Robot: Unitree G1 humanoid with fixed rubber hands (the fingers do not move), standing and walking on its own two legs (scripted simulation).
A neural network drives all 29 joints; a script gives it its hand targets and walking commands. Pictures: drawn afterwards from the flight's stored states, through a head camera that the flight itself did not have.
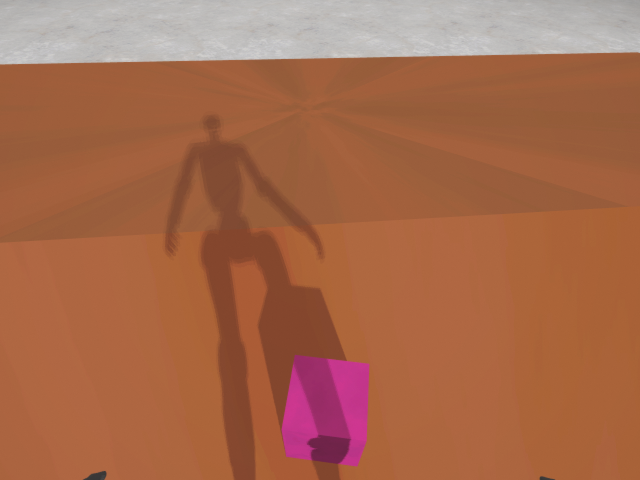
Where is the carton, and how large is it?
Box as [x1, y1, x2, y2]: [282, 355, 368, 465]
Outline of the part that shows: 295,355 282,424 282,434 286,456 357,465 366,441 368,364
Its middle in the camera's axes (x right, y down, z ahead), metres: +0.01 +0.48 +1.10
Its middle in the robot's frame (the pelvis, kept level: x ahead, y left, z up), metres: +0.44 -0.02 -0.66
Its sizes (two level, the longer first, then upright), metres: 0.210 0.200 0.250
